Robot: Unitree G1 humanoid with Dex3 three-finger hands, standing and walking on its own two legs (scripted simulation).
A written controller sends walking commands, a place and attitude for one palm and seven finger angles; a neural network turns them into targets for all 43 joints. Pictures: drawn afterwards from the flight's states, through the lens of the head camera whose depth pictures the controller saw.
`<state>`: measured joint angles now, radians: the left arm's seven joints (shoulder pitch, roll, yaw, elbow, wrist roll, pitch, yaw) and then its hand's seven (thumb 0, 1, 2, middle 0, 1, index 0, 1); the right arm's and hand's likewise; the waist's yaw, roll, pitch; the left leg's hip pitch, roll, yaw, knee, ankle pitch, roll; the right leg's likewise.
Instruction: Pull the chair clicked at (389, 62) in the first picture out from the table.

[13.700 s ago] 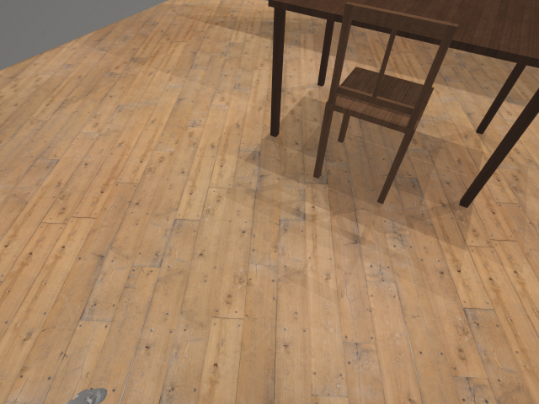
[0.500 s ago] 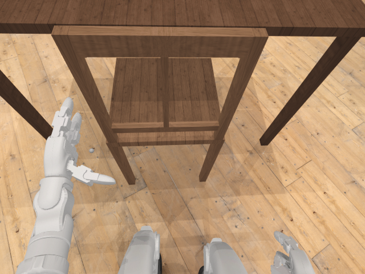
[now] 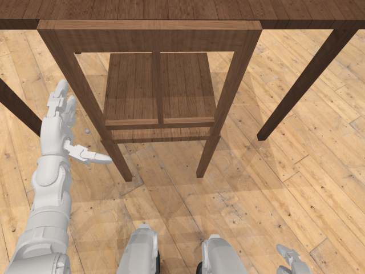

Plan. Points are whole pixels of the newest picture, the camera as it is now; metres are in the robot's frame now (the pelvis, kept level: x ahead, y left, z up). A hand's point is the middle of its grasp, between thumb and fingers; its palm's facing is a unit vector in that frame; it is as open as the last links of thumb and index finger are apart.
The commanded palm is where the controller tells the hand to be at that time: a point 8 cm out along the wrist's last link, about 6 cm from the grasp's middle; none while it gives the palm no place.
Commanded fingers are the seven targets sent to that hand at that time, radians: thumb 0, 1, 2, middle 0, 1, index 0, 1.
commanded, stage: push the fingers through the gap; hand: left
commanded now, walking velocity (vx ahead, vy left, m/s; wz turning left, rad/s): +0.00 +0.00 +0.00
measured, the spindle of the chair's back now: (158, 92) +0.52 +0.07 +0.02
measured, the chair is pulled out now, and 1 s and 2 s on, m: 0.00 0.00 0.00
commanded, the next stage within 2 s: hook a spindle and tug to test in 1.16 s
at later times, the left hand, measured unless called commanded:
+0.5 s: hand (91, 111) +0.46 +0.22 +0.03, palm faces +0.10 -0.99 -0.03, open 16.9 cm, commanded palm +0.44 +0.25 +0.03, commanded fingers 0.00 -0.50 0.30 -0.06 -0.08 -0.06 -0.08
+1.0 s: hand (90, 100) +0.49 +0.23 +0.02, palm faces +0.10 -0.99 -0.02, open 16.9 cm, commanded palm +0.46 +0.26 +0.03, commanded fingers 0.00 -0.50 0.30 -0.06 -0.08 -0.06 -0.08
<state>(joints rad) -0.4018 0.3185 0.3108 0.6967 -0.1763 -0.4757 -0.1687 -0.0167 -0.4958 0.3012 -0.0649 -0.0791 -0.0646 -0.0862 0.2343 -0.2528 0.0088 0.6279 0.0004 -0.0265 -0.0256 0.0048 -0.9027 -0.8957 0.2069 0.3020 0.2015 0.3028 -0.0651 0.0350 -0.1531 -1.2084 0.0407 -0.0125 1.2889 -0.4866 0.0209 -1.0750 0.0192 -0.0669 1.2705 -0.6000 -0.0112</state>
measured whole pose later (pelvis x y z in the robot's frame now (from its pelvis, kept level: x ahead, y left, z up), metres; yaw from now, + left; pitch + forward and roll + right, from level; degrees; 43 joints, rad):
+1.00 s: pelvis +0.01 +0.01 -0.01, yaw -2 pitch +28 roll -5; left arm -0.71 0.45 0.45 0.99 -0.12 -0.48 -0.21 -0.02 -0.49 0.30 -0.06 -0.08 -0.06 -0.08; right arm 0.30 -0.26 0.02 0.64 -0.02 0.07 0.01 0.00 -0.90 -0.90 0.21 0.30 0.20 0.30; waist -0.14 0.04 -0.14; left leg -1.30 0.05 0.00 1.32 -0.50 0.04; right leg -1.16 0.03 -0.06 1.27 -0.59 0.01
